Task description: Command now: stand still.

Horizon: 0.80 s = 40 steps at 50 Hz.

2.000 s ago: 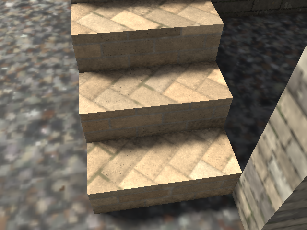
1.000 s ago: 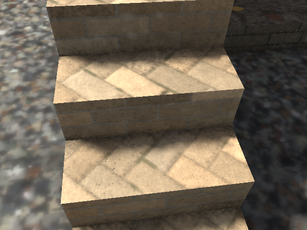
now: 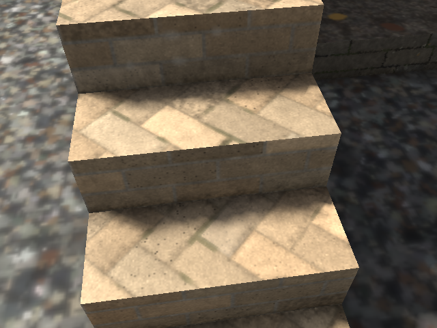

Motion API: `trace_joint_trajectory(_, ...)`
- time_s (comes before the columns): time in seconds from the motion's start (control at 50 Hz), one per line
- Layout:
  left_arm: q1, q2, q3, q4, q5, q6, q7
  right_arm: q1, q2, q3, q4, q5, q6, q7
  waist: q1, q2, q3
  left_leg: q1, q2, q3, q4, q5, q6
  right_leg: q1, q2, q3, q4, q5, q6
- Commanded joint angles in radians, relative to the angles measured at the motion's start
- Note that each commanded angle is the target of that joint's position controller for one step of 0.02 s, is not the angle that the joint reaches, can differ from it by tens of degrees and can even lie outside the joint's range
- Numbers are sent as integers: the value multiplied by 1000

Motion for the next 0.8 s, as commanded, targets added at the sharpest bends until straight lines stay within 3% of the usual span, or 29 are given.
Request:
trace_joint_trajectory(0.02, 73, 87, 14, -15, 0, -5, 3, 61, -79, -13, -16, 0, -5, -3, -1, -10, 58, 11, 118, -117, -58, 60, 27, -78, -139, 115, -88, 162, -18)
trace_joint_trajectory(0.62, 65, 96, 16, 6, -2, -5, -3, 82, -65, -7, -23, -1, -20, -6, 8, -3, 54, 9, 122, -112, -47, 89, 13, -49, -137, 113, -90, 224, -21)
trace_joint_trajectory(0.66, 53, 85, 11, 4, 0, -5, -3, 69, -54, -2, -27, -3, -19, -7, 9, 1, 47, 16, 113, -111, -68, 30, 14, -53, -129, 112, -117, 138, -23)
trace_joint_trajectory(0.72, 31, 93, 10, -4, 2, -10, -2, 45, -60, -1, -41, -8, -22, -8, 10, 1, 67, 17, 105, -109, -83, -2, 18, -69, -119, 114, -145, 64, -31)
trace_joint_trajectory(0.8, 17, 101, 11, -13, -1, -26, -5, 35, -64, -1, -55, -5, -37, -5, 8, -5, 62, 22, 103, -107, -77, 29, 27, -52, -121, 114, -143, 126, -43)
